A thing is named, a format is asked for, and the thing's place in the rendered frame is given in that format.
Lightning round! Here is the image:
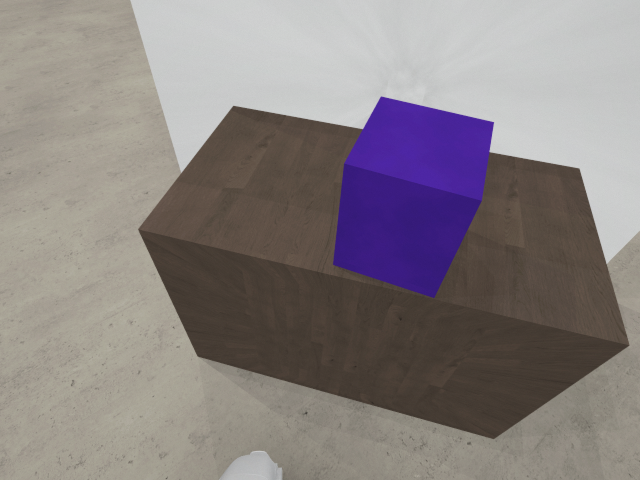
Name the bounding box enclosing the carton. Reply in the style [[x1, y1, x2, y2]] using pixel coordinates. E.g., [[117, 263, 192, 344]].
[[333, 97, 494, 298]]

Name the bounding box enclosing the left robot thigh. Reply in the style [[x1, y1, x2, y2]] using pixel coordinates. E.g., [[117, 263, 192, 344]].
[[219, 454, 282, 480]]

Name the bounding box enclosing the pedestal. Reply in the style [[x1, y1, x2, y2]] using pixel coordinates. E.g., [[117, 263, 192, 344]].
[[138, 106, 630, 439]]

